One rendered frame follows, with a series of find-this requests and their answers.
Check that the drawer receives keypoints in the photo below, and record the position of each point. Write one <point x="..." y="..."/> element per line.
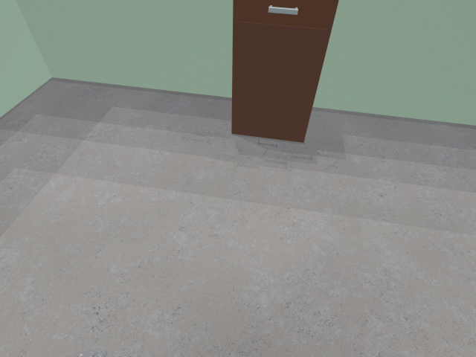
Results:
<point x="311" y="13"/>

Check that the handle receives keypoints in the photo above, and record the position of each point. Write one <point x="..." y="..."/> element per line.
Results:
<point x="283" y="10"/>

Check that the cabinet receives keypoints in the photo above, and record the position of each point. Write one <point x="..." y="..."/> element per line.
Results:
<point x="275" y="75"/>

